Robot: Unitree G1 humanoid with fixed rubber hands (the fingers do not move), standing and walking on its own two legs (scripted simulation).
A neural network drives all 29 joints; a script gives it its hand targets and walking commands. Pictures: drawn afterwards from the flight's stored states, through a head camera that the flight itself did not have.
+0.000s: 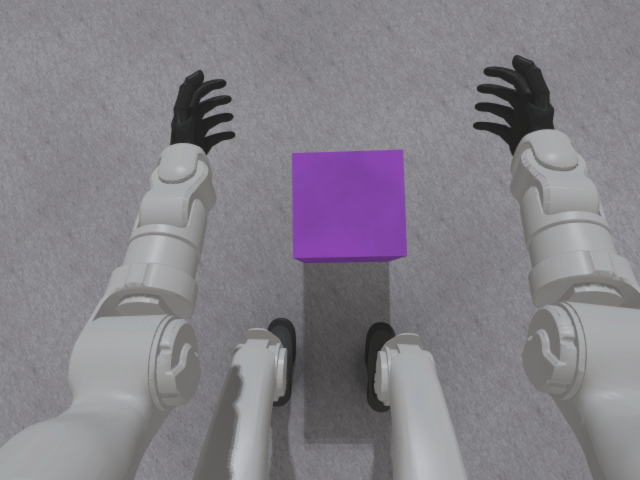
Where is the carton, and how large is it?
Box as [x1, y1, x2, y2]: [292, 150, 406, 262]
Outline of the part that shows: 402,150 292,153 293,257 303,262 388,261 406,255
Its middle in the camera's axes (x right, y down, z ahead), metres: +0.06 -0.06 +0.84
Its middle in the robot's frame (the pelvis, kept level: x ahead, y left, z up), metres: +0.48 -0.02 -0.50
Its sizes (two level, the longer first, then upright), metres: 0.210 0.200 0.250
